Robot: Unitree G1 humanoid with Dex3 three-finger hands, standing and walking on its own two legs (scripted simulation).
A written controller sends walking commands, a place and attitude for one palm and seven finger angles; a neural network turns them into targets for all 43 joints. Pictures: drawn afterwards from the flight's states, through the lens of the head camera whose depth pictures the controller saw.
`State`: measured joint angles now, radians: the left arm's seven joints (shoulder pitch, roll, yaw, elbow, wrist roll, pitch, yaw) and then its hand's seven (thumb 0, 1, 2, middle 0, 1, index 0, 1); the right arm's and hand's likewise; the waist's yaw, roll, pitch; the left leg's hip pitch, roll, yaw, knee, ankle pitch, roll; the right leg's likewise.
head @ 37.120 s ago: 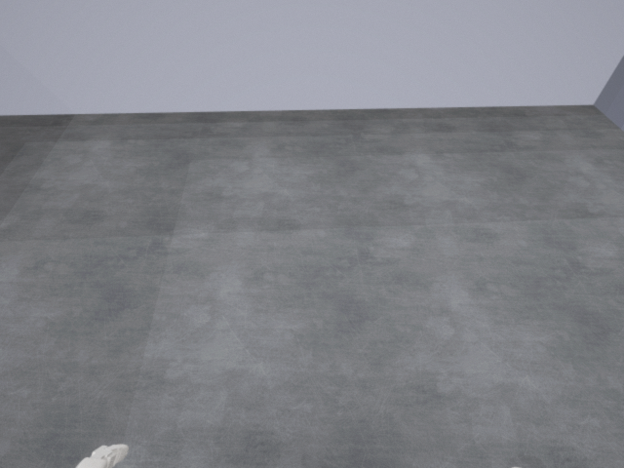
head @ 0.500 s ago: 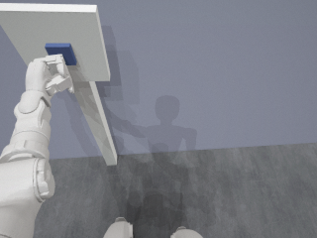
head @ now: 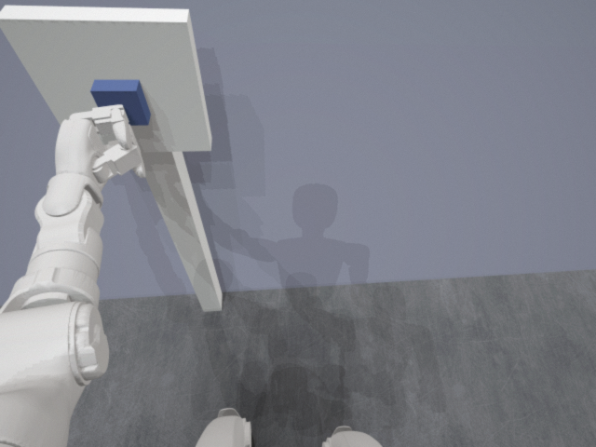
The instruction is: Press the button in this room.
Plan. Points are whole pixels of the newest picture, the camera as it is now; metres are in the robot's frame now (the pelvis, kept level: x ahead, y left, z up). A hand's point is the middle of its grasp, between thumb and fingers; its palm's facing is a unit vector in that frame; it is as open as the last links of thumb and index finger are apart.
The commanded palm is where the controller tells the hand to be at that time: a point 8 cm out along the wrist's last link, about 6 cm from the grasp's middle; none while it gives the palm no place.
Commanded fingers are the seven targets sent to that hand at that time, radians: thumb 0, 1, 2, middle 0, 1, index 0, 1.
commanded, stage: pull the fist back off the button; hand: left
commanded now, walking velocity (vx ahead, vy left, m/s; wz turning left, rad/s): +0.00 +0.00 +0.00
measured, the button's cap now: (123, 100) +0.53 +0.22 +0.15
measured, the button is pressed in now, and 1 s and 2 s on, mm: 4 0 0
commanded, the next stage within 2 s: draw the hand back to the body in 0.76 s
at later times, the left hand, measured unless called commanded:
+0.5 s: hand (135, 176) +0.44 +0.20 +0.11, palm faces +0.07 -1.00 -0.01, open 3.1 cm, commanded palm +0.39 +0.25 +0.12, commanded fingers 0.00 0.90 0.90 -1.30 -1.50 -1.30 -1.50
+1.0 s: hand (132, 198) +0.39 +0.18 +0.13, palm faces +0.02 -1.00 -0.01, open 3.1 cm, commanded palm +0.35 +0.24 +0.13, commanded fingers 0.00 0.90 0.90 -1.30 -1.50 -1.30 -1.50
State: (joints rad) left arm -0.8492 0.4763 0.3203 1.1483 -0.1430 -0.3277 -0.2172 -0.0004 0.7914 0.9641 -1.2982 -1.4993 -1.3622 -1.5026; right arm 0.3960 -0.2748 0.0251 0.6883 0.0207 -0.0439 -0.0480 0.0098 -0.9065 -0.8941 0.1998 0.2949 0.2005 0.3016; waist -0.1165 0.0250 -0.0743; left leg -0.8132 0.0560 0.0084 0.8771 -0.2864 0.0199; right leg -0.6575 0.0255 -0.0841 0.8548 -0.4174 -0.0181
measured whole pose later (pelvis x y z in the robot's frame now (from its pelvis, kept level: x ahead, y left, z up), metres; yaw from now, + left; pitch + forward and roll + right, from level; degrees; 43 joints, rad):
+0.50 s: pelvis +0.04 +0.00 +0.02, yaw -2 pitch +9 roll -1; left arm -0.41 0.34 0.31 0.67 -0.21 -0.25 -0.20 0.02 0.90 0.90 -1.30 -1.50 -1.30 -1.50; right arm 0.33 -0.25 0.02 0.58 0.05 0.00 -0.04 0.01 -0.91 -0.89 0.20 0.29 0.20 0.30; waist -0.05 0.03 -0.09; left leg -0.63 0.06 0.06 0.79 -0.33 0.01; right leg -0.49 0.02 -0.04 0.77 -0.44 -0.02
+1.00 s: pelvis +0.04 -0.02 +0.02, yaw +0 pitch +6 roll -1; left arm -0.25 0.30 0.24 0.45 -0.26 -0.18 -0.24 0.02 0.90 0.90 -1.30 -1.50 -1.30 -1.50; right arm 0.25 -0.26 0.03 0.58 0.05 -0.02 -0.06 0.01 -0.91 -0.89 0.20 0.29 0.20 0.30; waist -0.02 0.04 -0.08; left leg -0.55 0.05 0.03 0.75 -0.30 0.00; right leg -0.41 0.02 -0.06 0.74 -0.44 -0.03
